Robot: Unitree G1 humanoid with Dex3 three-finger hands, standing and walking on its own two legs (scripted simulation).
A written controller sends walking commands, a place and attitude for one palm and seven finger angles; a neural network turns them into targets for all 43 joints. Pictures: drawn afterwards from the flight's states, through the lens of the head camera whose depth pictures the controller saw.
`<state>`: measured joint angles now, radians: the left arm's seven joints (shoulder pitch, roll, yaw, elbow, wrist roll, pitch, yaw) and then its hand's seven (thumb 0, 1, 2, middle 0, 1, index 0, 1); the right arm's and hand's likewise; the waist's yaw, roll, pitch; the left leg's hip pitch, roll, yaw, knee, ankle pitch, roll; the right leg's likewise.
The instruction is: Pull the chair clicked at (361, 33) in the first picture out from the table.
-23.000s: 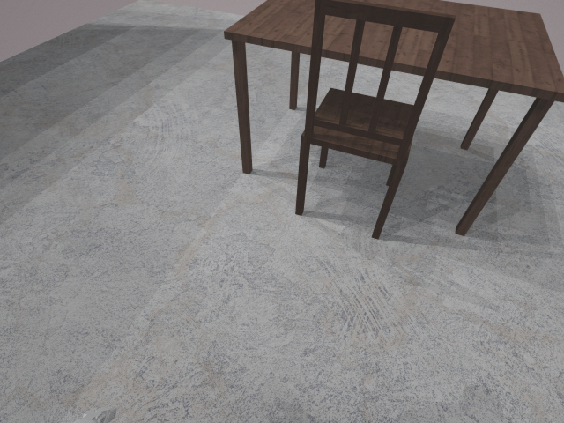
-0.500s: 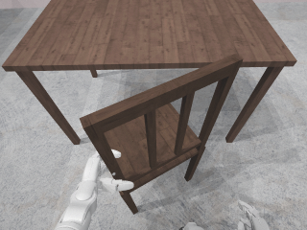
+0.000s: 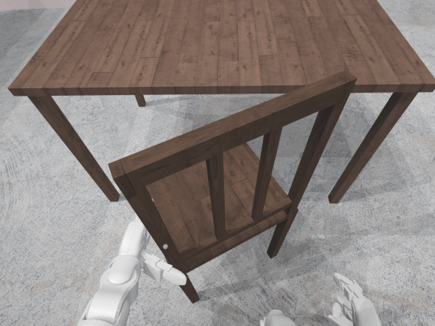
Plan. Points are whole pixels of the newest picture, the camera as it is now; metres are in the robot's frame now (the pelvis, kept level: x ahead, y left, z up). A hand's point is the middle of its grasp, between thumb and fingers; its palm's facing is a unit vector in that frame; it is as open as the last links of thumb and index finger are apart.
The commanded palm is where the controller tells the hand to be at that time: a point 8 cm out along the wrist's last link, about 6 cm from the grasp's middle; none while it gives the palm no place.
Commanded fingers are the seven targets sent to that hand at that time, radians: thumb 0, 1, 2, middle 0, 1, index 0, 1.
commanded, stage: draw the fingers out of the gap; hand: left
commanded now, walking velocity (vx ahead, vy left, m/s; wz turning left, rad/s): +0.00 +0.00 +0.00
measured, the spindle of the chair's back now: (217, 203) +0.35 +0.01 -0.01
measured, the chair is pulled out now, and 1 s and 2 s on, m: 0.21 0.21 0.21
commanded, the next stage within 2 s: draw the hand back to the body in 0.74 s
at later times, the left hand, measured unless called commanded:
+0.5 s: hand (154, 291) +0.20 +0.12 -0.04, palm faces -0.06 -0.99 -0.15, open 17.5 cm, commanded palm +0.18 +0.17 -0.02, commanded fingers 0.00 -0.55 0.20 0.00 0.00 0.00 0.00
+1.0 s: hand (143, 317) +0.15 +0.12 +0.00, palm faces +0.06 -1.00 -0.04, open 17.5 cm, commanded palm +0.12 +0.19 +0.01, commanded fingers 0.00 -0.55 0.20 0.00 0.00 0.00 0.00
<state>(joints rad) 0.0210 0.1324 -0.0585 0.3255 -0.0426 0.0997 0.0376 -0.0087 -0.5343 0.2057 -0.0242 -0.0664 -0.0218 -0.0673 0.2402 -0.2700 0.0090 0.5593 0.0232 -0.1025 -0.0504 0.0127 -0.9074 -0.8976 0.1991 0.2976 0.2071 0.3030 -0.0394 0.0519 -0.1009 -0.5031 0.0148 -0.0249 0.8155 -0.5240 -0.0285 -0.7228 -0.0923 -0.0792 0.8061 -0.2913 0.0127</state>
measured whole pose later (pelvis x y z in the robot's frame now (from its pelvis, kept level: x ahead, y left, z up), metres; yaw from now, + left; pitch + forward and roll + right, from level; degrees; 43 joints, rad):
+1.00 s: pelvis -0.01 +0.00 -0.03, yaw +1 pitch +13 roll -1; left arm 0.68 0.14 -0.12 -0.28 -0.10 -0.08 0.02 -0.01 -0.54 0.21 -0.01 0.00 -0.01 0.00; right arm 0.25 -0.23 0.00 0.46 0.03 -0.21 -0.08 0.01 -0.91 -0.90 0.20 0.30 0.21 0.30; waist 0.00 0.04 -0.16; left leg -0.65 0.02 -0.05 1.04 -0.62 -0.03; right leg -0.85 -0.10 -0.09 0.99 -0.36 0.01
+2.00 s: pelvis +0.01 +0.00 +0.03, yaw -1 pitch -3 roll -1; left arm 0.54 0.32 0.30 -0.40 -0.03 -0.11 0.18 0.01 0.48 0.70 -0.15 -0.22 -0.15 -0.22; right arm 0.20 -0.22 0.00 0.62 0.01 -0.21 -0.08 0.01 -0.91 -0.90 0.20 0.30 0.21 0.30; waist 0.07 0.10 0.01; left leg -0.03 0.04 -0.02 0.48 -0.40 -0.03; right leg -0.26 -0.06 -0.09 0.51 -0.20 0.02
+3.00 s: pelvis -0.03 +0.02 +0.03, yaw -2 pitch -1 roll +1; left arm 0.60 0.43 0.44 -0.52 -0.04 -0.21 0.16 0.02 0.89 0.90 -0.22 -0.31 -0.21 -0.31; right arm 0.17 -0.21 -0.05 0.60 0.02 -0.07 -0.07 0.01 -0.91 -0.90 0.20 0.30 0.21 0.30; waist 0.00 0.00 0.10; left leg -0.14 -0.01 0.02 0.51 -0.36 0.00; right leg -0.36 -0.10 -0.04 0.50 -0.12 0.04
